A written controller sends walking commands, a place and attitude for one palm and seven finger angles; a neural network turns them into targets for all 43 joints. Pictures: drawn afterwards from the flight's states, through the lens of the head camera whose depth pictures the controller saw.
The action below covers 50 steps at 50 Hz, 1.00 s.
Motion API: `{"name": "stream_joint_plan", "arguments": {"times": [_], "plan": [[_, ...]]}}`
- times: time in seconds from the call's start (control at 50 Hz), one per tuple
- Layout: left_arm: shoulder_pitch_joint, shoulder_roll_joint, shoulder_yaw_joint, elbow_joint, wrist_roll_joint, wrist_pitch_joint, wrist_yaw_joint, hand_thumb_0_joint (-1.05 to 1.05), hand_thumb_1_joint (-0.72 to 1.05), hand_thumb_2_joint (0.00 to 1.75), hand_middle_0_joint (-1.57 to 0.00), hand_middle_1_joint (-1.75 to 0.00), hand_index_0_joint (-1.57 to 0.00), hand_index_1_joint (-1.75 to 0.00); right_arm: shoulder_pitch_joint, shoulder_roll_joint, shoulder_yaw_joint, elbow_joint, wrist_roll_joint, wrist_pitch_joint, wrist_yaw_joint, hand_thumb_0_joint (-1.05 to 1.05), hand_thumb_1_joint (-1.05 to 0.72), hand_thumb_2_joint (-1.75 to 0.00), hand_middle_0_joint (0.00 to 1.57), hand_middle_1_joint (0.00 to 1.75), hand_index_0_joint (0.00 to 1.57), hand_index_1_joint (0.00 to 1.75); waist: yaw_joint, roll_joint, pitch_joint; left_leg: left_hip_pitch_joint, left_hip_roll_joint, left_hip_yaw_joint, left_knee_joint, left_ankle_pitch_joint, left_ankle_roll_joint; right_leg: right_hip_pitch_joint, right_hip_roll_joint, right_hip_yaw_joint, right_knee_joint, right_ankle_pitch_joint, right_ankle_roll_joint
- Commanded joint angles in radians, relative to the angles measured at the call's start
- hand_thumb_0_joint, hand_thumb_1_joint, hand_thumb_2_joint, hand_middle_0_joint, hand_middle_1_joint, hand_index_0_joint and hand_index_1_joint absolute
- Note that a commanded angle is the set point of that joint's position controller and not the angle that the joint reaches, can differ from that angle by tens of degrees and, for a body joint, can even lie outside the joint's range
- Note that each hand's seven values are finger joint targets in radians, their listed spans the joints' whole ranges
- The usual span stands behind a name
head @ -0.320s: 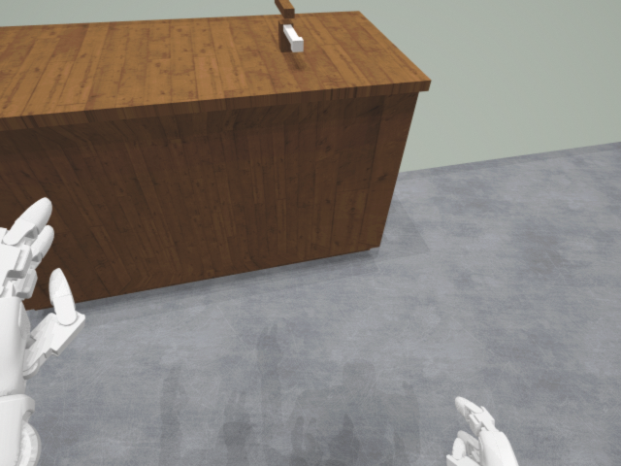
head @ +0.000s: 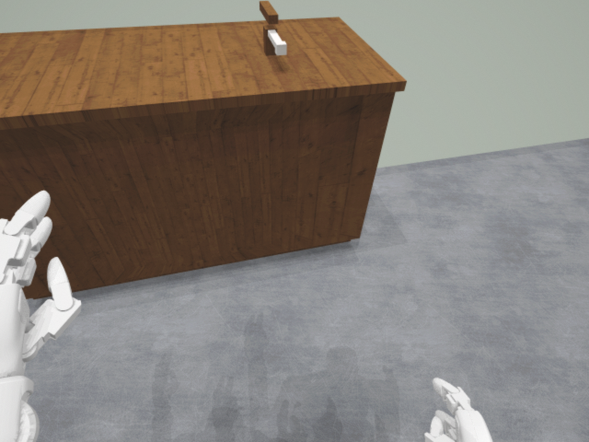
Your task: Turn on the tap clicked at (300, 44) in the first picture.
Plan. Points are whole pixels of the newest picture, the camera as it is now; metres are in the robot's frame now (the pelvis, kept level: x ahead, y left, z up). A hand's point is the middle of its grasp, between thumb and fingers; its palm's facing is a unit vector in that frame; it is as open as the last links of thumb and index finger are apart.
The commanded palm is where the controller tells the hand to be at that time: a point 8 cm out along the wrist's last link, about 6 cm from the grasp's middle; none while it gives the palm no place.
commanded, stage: look at it before walking up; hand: left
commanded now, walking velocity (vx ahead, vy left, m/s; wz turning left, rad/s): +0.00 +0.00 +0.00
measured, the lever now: (280, 48) +1.06 +0.11 +0.10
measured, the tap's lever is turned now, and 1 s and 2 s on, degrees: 0 0 0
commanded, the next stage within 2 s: walk to a spot facing it in 0.08 s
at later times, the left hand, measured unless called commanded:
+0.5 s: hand (132, 280) +0.24 +0.20 +0.16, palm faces +0.38 -0.85 -0.37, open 7.4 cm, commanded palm +0.20 +0.23 +0.18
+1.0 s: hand (247, 185) +0.39 +0.10 +0.17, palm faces +0.08 -0.92 -0.38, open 7.4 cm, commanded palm +0.35 +0.15 +0.18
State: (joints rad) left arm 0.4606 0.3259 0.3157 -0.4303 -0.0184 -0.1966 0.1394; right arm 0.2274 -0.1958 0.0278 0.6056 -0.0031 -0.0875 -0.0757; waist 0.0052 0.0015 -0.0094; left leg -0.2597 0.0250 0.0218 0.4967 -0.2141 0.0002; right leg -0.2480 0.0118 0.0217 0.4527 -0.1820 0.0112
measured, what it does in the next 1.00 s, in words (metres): walks ahead, turning right: left foot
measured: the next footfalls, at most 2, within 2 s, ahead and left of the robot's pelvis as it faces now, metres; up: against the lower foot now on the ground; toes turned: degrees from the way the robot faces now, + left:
left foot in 0.84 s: +0.18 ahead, +0.09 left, +0.00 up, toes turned -8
right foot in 1.16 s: +0.17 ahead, -0.24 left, +0.00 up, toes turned -35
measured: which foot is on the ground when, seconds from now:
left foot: down 0.00-0.48, up 0.50-0.82, down 0.84-1.00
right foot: down 0.00-0.84, up 0.86-1.00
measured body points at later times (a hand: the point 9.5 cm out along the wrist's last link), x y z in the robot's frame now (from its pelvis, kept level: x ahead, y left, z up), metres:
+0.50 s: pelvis +0.01 -0.03 -0.02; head -0.01 -0.03 +0.43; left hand +0.22 +0.24 +0.18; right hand +0.15 -0.25 -0.10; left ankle +0.03 +0.12 -0.74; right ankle +0.03 -0.11 -0.74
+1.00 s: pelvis +0.10 -0.04 -0.01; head +0.10 -0.04 +0.44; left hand +0.38 +0.15 +0.19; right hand +0.17 -0.30 -0.09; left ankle +0.14 +0.10 -0.74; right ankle +0.06 -0.14 -0.66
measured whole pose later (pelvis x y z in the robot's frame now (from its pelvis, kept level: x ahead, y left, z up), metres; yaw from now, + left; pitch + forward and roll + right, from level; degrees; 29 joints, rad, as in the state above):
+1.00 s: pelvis +0.10 -0.04 -0.01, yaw -22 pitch +0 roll +1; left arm 0.41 0.34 0.36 -0.43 0.00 -0.23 0.14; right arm 0.23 -0.16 0.02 0.60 -0.01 -0.10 -0.05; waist 0.00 -0.02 0.00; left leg -0.21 0.15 0.22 0.54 -0.31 -0.04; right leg -0.53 -0.03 -0.06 1.14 -0.42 0.01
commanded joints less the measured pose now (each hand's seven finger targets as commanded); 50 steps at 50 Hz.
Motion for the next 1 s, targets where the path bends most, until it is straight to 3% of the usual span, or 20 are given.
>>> {"name": "stream_joint_plan", "arguments": {"times": [0.0, 0.2, 0.28, 0.32, 0.38, 0.42, 0.44, 0.46, 0.48, 0.5, 0.54, 0.6, 0.7, 0.76, 0.78, 0.82, 0.84, 0.86, 0.92, 0.98], "plan": [[-0.08, 0.159, 0.099, -0.19, -0.001, -0.066, 0.018, 0.0, 0.9, 0.9, -0.2, -0.3, -0.2, -0.3, -0.101, -0.119, -0.05, -0.156, 0.004, -0.054, -0.008, 0.0, -0.9, -0.9, 0.2, 0.3, 0.2, 0.3, -0.002, 0.027, -0.069, -0.042, 0.038, -0.029, -0.114, -0.035, 0.007, 0.053, -0.042, 0.047, -0.092, 0.005, -0.01], [-0.093, 0.167, 0.105, -0.21, 0.003, -0.072, 0.021, 0.0, 0.9, 0.9, -0.2, -0.3, -0.2, -0.3, -0.101, -0.125, -0.054, -0.159, 0.003, -0.057, -0.008, 0.0, -0.9, -0.9, 0.2, 0.3, 0.2, 0.3, -0.001, 0.055, -0.082, -0.044, 0.07, -0.043, -0.14, -0.157, 0.014, 0.035, -0.03, 0.048, -0.053, -0.084, -0.017], [-0.145, 0.14, 0.086, -0.225, 0.008, -0.069, 0.025, 0.0, 0.9, 0.9, -0.2, -0.3, -0.2, -0.3, -0.101, -0.137, -0.059, -0.169, 0.002, -0.054, -0.014, 0.0, -0.9, -0.9, 0.2, 0.3, 0.2, 0.3, -0.009, 0.141, -0.025, -0.063, 0.182, -0.155, -0.216, -0.498, 0.068, -0.122, 0.018, 0.02, 0.11, -0.272, -0.023], [-0.144, 0.132, 0.083, -0.199, 0.01, -0.065, 0.028, 0.0, 0.9, 0.9, -0.2, -0.3, -0.2, -0.3, -0.089, -0.135, -0.062, -0.162, 0.003, -0.055, -0.016, 0.0, -0.9, -0.9, 0.2, 0.3, 0.2, 0.3, -0.011, 0.194, -0.018, -0.055, 0.271, -0.229, -0.24, -0.507, 0.115, -0.157, 0.032, -0.045, 0.259, -0.246, -0.015], [-0.175, 0.133, 0.071, -0.206, 0.016, -0.068, 0.023, 0.0, 0.9, 0.9, -0.2, -0.3, -0.2, -0.3, -0.083, -0.129, -0.062, -0.15, -0.008, -0.064, -0.009, 0.0, -0.9, -0.9, 0.2, 0.3, 0.2, 0.3, -0.011, 0.199, -0.022, -0.037, 0.306, -0.175, -0.162, -0.326, 0.128, -0.145, 0.005, -0.085, 0.269, -0.277, -0.008], [-0.194, 0.139, 0.068, -0.2, 0.022, -0.068, 0.017, 0.0, 0.9, 0.9, -0.2, -0.3, -0.2, -0.3, -0.091, -0.131, -0.062, -0.149, -0.006, -0.064, 0.004, 0.0, -0.9, -0.9, 0.2, 0.3, 0.2, 0.3, 0.004, 0.184, -0.02, -0.119, 0.266, -0.064, -0.05, -0.287, 0.083, -0.023, -0.002, -0.085, 0.147, -0.245, -0.028], [-0.2, 0.156, 0.077, -0.198, 0.024, -0.07, 0.016, 0.0, 0.9, 0.9, -0.2, -0.3, -0.2, -0.3, -0.092, -0.127, -0.063, -0.151, -0.005, -0.062, 0.008, 0.0, -0.9, -0.9, 0.2, 0.3, 0.2, 0.3, 0.012, 0.091, -0.017, -0.175, 0.202, 0.01, 0.104, -0.305, 0.048, 0.017, -0.046, 0.027, 0.044, -0.238, -0.072], [-0.197, 0.185, 0.097, -0.18, 0.029, -0.065, 0.019, 0.0, 0.9, 0.9, -0.2, -0.3, -0.2, -0.3, -0.092, -0.111, -0.065, -0.158, -0.002, -0.056, 0.014, 0.0, -0.9, -0.9, 0.2, 0.3, 0.2, 0.3, 0.012, -0.154, -0.015, -0.312, 0.08, 0.11, 0.349, -0.381, -0.004, 0.05, -0.198, 0.337, -0.08, -0.327, -0.158], [-0.193, 0.199, 0.114, -0.171, 0.013, -0.057, 0.026, 0.0, 0.9, 0.9, -0.2, -0.3, -0.2, -0.3, -0.135, -0.112, -0.069, -0.181, 0.004, -0.063, 0.019, 0.0, -0.9, -0.9, 0.2, 0.3, 0.2, 0.3, 0.038, -0.309, 0.021, -0.45, 0.001, 0.073, 0.591, -0.401, -0.033, 0.057, -0.338, 0.676, -0.225, -0.321, -0.244], [-0.203, 0.21, 0.125, -0.211, 0.007, -0.071, 0.032, 0.0, 0.9, 0.9, -0.2, -0.3, -0.2, -0.3, -0.129, -0.119, -0.067, -0.168, -0.006, -0.066, 0.025, 0.0, -0.9, -0.9, 0.2, 0.3, 0.2, 0.3, 0.019, -0.206, 0.024, -0.489, 0.037, -0.034, 0.696, -0.32, -0.041, 0.085, -0.354, 0.727, -0.246, -0.315, -0.284], [-0.142, 0.219, 0.144, -0.241, 0.005, -0.105, 0.032, 0.0, 0.9, 0.9, -0.2, -0.3, -0.2, -0.3, -0.089, -0.103, -0.05, -0.132, -0.008, -0.042, 0.029, 0.0, -0.9, -0.9, 0.2, 0.3, 0.2, 0.3, 0.004, -0.058, -0.025, -0.478, 0.068, -0.054, 0.723, -0.235, -0.055, 0.132, -0.297, 0.531, -0.176, -0.122, -0.273], [-0.079, 0.222, 0.173, -0.234, 0.0, -0.119, 0.029, 0.0, 0.9, 0.9, -0.2, -0.3, -0.2, -0.3, -0.104, -0.095, -0.049, -0.134, -0.007, -0.015, 0.025, 0.0, -0.9, -0.9, 0.2, 0.3, 0.2, 0.3, 0.004, -0.075, -0.087, -0.371, 0.078, -0.006, 0.532, -0.198, -0.054, 0.119, -0.236, 0.345, -0.133, 0.076, -0.237], [-0.064, 0.188, 0.149, -0.203, -0.006, -0.112, 0.035, 0.0, 0.9, 0.9, -0.2, -0.3, -0.2, -0.3, -0.105, -0.089, -0.047, -0.159, -0.002, -0.02, 0.024, 0.0, -0.9, -0.9, 0.2, 0.3, 0.2, 0.3, 0.022, -0.123, -0.108, -0.159, 0.033, 0.093, 0.19, -0.15, -0.035, 0.036, -0.182, 0.325, -0.12, -0.045, -0.221], [-0.092, 0.162, 0.113, -0.19, -0.006, -0.104, 0.036, 0.0, 0.9, 0.9, -0.2, -0.3, -0.2, -0.3, -0.07, -0.105, -0.058, -0.165, 0.006, -0.025, 0.013, 0.0, -0.9, -0.9, 0.2, 0.3, 0.2, 0.3, -0.004, -0.096, -0.109, 0.07, 0.048, 0.113, -0.003, -0.08, -0.014, -0.065, -0.124, 0.278, -0.033, -0.126, -0.154], [-0.117, 0.165, 0.109, -0.21, -0.004, -0.108, 0.033, 0.0, 0.9, 0.9, -0.2, -0.3, -0.2, -0.3, -0.061, -0.119, -0.064, -0.169, 0.005, -0.028, 0.006, 0.0, -0.9, -0.9, 0.2, 0.3, 0.2, 0.3, -0.014, -0.043, -0.104, 0.184, 0.09, 0.077, -0.067, -0.089, 0.012, -0.149, -0.088, 0.256, 0.059, -0.134, -0.121], [-0.151, 0.168, 0.114, -0.255, -0.008, -0.123, 0.027, 0.0, 0.9, 0.9, -0.2, -0.3, -0.2, -0.3, -0.061, -0.157, -0.079, -0.176, 0.007, -0.033, -0.002, 0.0, -0.9, -0.9, 0.2, 0.3, 0.2, 0.3, -0.024, 0.261, -0.105, 0.425, 0.394, -0.319, -0.199, -0.035, 0.16, -0.459, 0.051, 0.051, 0.468, -0.34, -0.025], [-0.156, 0.212, 0.146, -0.227, 0.005, -0.134, 0.021, 0.0, 0.9, 0.9, -0.2, -0.3, -0.2, -0.3, -0.077, -0.133, -0.071, -0.159, 0.001, -0.041, 0.001, 0.0, -0.9, -0.9, 0.2, 0.3, 0.2, 0.3, -0.016, 0.283, -0.083, 0.329, 0.492, -0.402, -0.273, -0.172, 0.207, -0.493, 0.009, -0.003, 0.685, -0.394, -0.01], [-0.177, 0.241, 0.154, -0.26, 0.005, -0.136, 0.012, 0.0, 0.9, 0.9, -0.2, -0.3, -0.2, -0.3, -0.091, -0.121, -0.065, -0.157, -0.009, -0.051, 0.005, 0.0, -0.9, -0.9, 0.2, 0.3, 0.2, 0.3, -0.015, 0.291, -0.042, 0.267, 0.514, -0.435, -0.283, -0.242, 0.241, -0.53, -0.051, 0.033, 0.782, -0.354, -0.004], [-0.149, 0.174, 0.104, -0.274, 0.018, -0.123, 0.008, 0.0, 0.9, 0.9, -0.2, -0.3, -0.2, -0.3, -0.086, -0.121, -0.068, -0.137, -0.001, -0.061, 0.014, 0.0, -0.9, -0.9, 0.2, 0.3, 0.2, 0.3, -0.007, 0.167, 0.043, 0.123, 0.449, -0.148, -0.258, -0.146, 0.193, -0.506, -0.124, -0.024, 0.766, -0.255, 0.006], [-0.118, 0.188, 0.146, -0.264, 0.026, -0.115, 0.014, 0.0, 0.9, 0.9, -0.2, -0.3, -0.2, -0.3, -0.077, -0.126, -0.069, -0.141, -0.008, -0.068, 0.014, 0.0, -0.9, -0.9, 0.2, 0.3, 0.2, 0.3, -0.007, 0.245, 0.026, 0.004, 0.37, 0.071, -0.246, -0.073, 0.122, -0.291, -0.114, -0.145, 0.514, -0.187, 0.011]]}}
